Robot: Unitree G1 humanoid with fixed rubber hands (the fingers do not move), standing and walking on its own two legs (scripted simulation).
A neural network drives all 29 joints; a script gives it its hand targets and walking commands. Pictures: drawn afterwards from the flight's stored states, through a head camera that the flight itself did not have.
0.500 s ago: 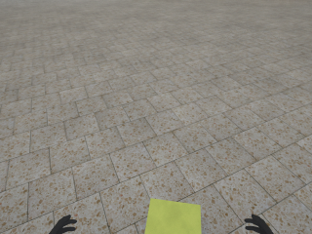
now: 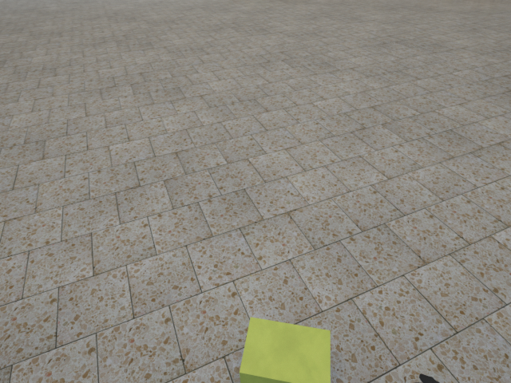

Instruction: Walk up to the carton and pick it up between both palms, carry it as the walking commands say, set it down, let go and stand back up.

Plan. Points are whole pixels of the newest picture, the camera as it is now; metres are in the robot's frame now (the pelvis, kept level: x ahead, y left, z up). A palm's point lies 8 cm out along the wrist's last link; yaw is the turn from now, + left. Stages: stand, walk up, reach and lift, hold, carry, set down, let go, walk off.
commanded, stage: stand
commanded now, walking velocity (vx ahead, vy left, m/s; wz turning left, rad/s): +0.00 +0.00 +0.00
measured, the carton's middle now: (285, 360) +0.43 -0.08 -0.69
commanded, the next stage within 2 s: none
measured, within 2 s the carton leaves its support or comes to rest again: neither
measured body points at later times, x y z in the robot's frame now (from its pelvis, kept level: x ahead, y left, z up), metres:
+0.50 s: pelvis -0.02 +0.01 +0.00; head -0.06 +0.00 +0.45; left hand +0.05 +0.31 -0.11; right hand +0.07 -0.29 -0.12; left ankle -0.01 +0.12 -0.74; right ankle +0.01 -0.10 -0.74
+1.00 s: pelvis -0.02 +0.01 +0.00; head -0.05 +0.00 +0.45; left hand +0.04 +0.32 -0.11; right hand +0.06 -0.30 -0.12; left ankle -0.01 +0.12 -0.74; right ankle +0.01 -0.10 -0.74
